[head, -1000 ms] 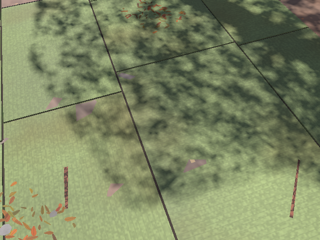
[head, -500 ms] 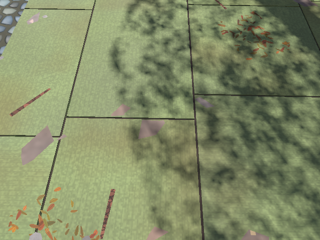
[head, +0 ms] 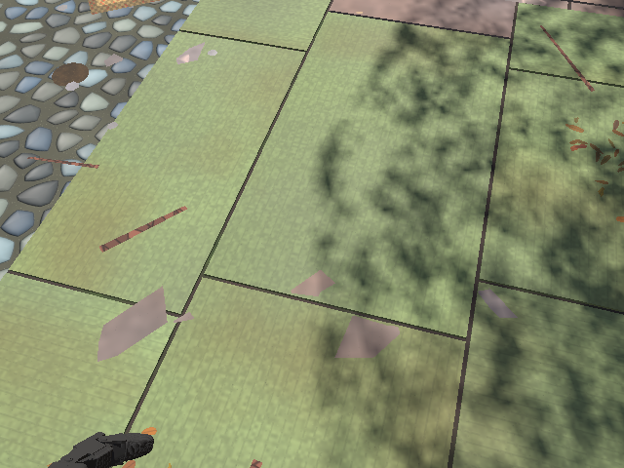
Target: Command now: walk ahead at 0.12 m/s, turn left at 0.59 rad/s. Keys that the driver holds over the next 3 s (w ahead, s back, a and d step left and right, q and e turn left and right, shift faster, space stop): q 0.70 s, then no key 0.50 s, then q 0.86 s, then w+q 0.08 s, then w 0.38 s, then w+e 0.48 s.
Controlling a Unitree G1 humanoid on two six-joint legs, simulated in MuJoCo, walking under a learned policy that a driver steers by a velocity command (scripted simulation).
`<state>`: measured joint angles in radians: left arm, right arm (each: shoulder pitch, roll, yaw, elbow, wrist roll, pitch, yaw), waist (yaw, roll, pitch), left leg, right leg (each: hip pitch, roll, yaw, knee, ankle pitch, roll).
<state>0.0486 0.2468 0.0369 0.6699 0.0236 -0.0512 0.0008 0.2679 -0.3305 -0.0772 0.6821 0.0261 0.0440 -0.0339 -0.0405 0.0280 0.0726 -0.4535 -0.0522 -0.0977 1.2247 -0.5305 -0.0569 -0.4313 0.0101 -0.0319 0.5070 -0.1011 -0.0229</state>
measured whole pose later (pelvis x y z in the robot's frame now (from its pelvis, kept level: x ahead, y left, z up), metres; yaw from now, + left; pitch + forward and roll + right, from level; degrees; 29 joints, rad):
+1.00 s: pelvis +0.06 +0.01 +0.02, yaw +30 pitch +1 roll +1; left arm 0.15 0.26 0.05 0.77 0.00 0.01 0.01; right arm 0.19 -0.32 -0.08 0.64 0.01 0.06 -0.03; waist 0.02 0.03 0.05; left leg -0.37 -0.03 -0.11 0.85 -0.46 -0.09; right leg -0.23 -0.01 0.02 0.46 -0.24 -0.01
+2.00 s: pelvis +0.01 +0.04 +0.02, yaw +53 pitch +2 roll -2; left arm 0.10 0.33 0.08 0.74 0.00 0.02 0.03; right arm 0.22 -0.30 -0.06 0.59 0.00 0.02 -0.03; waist -0.01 -0.03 0.05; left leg -0.30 -0.04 -0.08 0.47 -0.21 0.05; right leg -0.53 -0.01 0.04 1.04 -0.37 0.07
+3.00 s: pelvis +0.13 +0.36 +0.01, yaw +52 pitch +0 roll +3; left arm 0.16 0.30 0.06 0.69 -0.02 -0.03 -0.03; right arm 0.34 -0.27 -0.07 0.81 -0.01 -0.10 0.00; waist -0.07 -0.05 0.03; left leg 0.05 -0.04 0.20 0.22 -0.28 0.03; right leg -0.70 -0.10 0.04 0.79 0.02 0.00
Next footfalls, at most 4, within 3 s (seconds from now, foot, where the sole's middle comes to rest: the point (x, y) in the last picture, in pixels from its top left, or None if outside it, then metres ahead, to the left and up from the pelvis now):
0.30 left None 0.08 0.14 -0.76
0.76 right None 0.15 -0.07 -0.76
1.08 left None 0.00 0.15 -0.76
1.78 left None -0.02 0.14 -0.76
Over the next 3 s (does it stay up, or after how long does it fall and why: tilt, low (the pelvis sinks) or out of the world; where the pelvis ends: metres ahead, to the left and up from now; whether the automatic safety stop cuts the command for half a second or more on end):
stays up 0.13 0.36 0.01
